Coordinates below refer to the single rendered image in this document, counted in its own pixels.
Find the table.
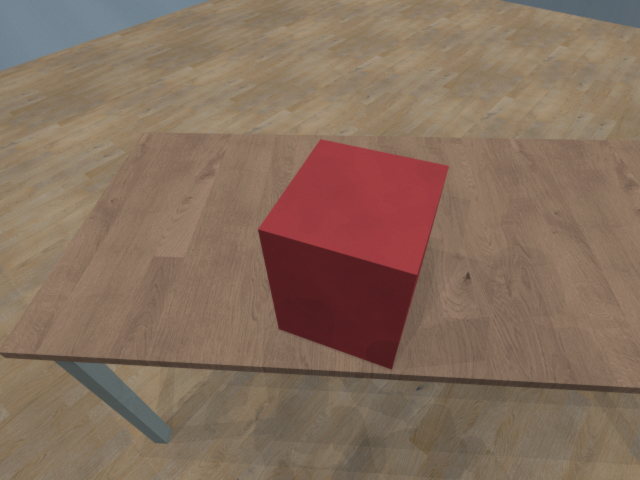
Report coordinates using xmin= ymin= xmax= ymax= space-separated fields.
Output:
xmin=0 ymin=132 xmax=640 ymax=444

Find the carton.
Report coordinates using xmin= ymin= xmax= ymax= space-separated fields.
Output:
xmin=258 ymin=139 xmax=449 ymax=370

